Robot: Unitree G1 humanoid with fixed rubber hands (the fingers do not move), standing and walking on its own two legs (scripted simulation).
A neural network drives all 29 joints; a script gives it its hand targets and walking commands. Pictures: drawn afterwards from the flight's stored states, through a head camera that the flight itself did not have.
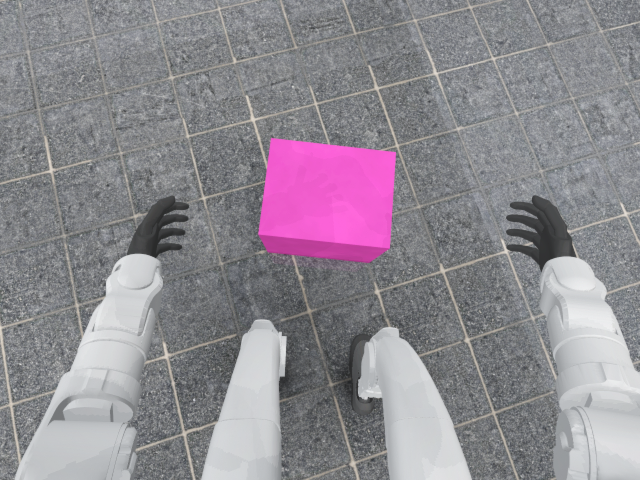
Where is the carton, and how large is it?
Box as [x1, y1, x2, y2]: [258, 138, 395, 262]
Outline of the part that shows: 271,138 258,233 267,251 369,262 389,248 395,152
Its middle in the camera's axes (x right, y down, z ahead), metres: +0.02 -0.08 +0.99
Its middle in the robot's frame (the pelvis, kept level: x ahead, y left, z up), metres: +0.53 -0.02 -0.56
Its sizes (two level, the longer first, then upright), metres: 0.290 0.227 0.259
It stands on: the floor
